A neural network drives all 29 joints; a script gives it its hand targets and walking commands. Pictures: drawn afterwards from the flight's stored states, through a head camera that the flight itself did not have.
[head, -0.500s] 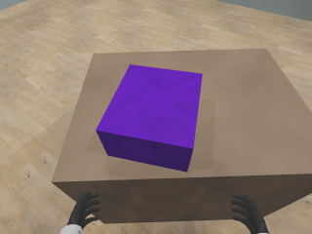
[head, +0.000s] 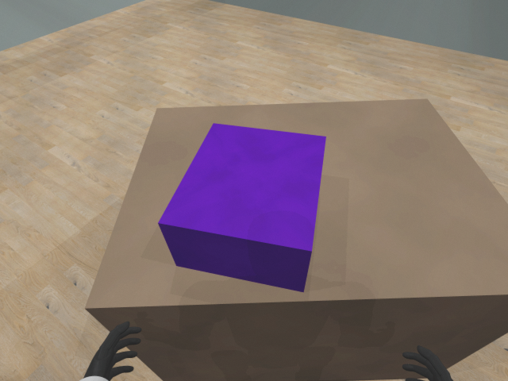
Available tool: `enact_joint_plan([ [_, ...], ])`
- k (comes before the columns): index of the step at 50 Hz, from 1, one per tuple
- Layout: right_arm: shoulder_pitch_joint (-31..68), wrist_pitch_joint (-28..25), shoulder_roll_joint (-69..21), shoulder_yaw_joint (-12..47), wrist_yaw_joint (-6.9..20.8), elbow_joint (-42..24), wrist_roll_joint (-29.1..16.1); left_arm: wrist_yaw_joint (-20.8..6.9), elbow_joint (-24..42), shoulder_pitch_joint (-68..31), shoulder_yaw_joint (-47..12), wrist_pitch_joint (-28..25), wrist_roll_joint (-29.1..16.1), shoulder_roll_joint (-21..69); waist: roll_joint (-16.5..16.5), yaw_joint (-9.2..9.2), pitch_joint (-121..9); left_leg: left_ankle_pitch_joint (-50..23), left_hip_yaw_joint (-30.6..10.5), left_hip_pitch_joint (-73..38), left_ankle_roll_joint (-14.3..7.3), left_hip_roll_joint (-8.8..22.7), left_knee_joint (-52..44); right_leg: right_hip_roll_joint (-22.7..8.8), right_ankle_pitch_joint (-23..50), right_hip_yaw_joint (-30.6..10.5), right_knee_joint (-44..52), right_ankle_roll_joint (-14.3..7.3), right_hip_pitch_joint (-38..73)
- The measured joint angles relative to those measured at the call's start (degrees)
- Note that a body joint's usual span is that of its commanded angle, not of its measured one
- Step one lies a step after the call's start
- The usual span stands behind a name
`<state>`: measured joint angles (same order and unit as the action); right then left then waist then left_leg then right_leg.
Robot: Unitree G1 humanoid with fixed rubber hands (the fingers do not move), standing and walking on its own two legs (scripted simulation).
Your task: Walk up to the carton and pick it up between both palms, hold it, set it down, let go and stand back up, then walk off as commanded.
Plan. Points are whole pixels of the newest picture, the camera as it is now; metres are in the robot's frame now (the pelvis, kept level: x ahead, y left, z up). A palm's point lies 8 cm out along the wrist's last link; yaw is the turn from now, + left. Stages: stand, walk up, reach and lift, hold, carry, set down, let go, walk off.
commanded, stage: stand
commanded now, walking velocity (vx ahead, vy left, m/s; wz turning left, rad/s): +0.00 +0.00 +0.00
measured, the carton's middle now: (253, 199) +0.47 +0.01 -0.01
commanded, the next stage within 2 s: walk off in 1.56 s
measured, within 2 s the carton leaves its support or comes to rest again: neither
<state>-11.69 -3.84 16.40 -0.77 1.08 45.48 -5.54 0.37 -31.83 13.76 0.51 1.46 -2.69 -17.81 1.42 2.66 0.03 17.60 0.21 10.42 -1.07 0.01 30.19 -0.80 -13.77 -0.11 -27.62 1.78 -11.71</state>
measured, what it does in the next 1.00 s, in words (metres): stands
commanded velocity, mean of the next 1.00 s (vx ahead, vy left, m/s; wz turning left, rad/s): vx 0.00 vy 0.00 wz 0.00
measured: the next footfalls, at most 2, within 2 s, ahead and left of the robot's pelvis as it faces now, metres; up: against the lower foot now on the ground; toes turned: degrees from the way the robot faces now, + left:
none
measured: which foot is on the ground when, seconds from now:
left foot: down 0.00-1.00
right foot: down 0.00-1.00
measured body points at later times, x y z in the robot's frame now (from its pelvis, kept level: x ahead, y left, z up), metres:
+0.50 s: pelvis +0.00 +0.00 +0.00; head -0.03 -0.01 +0.45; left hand +0.15 +0.28 -0.08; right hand +0.10 -0.30 -0.11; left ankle -0.01 +0.11 -0.74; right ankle +0.01 -0.14 -0.74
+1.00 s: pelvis +0.00 +0.00 +0.00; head -0.03 -0.01 +0.45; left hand +0.14 +0.28 -0.09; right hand +0.09 -0.30 -0.11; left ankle -0.01 +0.11 -0.74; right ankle +0.01 -0.14 -0.74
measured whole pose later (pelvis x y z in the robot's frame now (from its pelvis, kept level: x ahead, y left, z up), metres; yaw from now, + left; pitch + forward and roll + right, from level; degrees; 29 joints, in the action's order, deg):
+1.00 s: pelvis +0.00 +0.00 +0.00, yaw +0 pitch -3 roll -1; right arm -11.7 -2.5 19.7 -0.8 1.1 52.8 -5.5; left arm -0.3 -42.8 13.8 0.5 -0.1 -2.7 -19.5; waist 1.4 2.7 -2.1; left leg 17.6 0.2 10.2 -1.1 0.0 30.2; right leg -0.8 -14.0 -0.1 -28.2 1.6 -11.7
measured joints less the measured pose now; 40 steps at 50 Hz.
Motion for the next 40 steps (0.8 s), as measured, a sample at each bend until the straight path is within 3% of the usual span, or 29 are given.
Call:
enact_joint_plan([
  [40,0.00,1.31,3.35,0.02,0.00,6.59,0.01,-0.68,-10.27,0.00,-0.01,-1.58,0.00,-1.73,0.00,0.00,-2.25,0.01,0.00,-0.27,0.00,0.00,0.00,0.00,-0.25,0.00,-0.59,-0.18,-0.01],
])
